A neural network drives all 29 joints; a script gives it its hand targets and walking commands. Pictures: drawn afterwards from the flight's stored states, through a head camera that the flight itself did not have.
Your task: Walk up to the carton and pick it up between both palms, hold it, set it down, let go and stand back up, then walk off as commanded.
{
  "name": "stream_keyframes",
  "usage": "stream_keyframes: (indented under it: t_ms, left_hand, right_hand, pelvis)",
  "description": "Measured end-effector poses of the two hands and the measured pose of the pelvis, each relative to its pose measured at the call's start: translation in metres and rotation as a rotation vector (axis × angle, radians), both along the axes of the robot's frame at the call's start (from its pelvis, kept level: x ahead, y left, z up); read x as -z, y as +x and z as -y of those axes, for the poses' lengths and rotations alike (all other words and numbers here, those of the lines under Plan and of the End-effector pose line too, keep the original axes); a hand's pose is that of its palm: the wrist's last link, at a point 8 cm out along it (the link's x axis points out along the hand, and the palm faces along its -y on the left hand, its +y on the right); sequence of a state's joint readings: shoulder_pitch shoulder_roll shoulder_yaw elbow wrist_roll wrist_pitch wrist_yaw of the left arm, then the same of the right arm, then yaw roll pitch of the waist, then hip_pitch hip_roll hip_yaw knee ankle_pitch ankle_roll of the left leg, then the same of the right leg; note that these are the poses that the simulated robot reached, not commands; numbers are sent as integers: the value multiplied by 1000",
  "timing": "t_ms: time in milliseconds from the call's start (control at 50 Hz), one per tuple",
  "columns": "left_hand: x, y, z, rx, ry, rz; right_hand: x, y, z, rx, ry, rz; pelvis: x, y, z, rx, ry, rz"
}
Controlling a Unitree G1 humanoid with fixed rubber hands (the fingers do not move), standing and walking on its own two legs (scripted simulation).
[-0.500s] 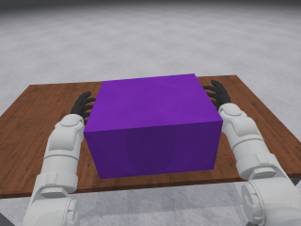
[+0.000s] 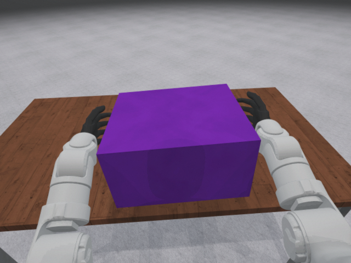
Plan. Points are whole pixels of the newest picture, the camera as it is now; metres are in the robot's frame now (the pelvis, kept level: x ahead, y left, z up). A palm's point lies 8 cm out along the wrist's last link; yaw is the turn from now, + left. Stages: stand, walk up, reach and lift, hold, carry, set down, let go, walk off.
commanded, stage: set down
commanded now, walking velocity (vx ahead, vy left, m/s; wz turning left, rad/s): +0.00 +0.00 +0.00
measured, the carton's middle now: (177, 139) +0.40 +0.01 +0.14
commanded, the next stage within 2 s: none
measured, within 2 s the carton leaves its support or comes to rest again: neither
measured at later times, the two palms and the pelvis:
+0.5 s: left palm (96, 134) +0.40 +0.20 +0.16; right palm (256, 124) +0.41 -0.19 +0.17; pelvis +0.01 +0.00 +0.00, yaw +0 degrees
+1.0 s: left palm (101, 136) +0.43 +0.20 +0.13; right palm (250, 127) +0.43 -0.19 +0.14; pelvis +0.04 -0.01 +0.00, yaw +0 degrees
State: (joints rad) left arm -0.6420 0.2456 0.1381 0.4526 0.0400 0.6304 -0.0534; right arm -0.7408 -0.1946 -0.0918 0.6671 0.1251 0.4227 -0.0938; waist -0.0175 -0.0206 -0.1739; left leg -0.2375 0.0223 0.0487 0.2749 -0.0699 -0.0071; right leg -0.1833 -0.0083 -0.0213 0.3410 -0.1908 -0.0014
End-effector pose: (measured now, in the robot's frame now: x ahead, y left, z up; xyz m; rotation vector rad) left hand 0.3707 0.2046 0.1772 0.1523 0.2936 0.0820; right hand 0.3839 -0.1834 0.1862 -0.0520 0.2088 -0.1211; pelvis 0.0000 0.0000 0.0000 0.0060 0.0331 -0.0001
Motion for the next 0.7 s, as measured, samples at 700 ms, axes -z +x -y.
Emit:
stream_keyframes:
  t_ms: [700]
  left_hand:
    - [30,62,6,30,-2,53]
  right_hand:
    - [35,51,7,46,114,66]
  pelvis:
    - [-1,36,7,-2,12,-43]
